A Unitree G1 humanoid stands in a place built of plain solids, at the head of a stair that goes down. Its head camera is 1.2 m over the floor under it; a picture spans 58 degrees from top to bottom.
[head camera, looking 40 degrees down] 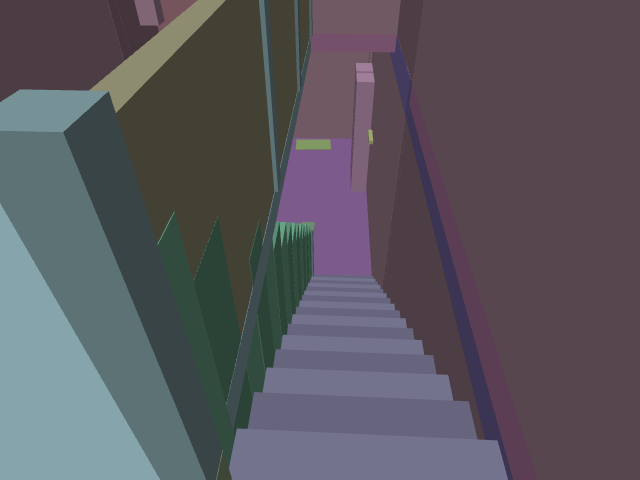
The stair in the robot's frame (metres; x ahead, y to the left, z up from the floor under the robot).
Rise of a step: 0.19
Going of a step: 0.24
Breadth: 0.85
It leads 3 degrees to the right of straight ahead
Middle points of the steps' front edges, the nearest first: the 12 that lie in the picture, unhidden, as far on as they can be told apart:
0.68 -0.15 -0.19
0.92 -0.16 -0.38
1.16 -0.17 -0.57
1.40 -0.18 -0.76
1.64 -0.19 -0.95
1.89 -0.21 -1.14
2.13 -0.22 -1.33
2.37 -0.23 -1.53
2.61 -0.24 -1.72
2.85 -0.25 -1.91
3.10 -0.26 -2.10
3.34 -0.27 -2.29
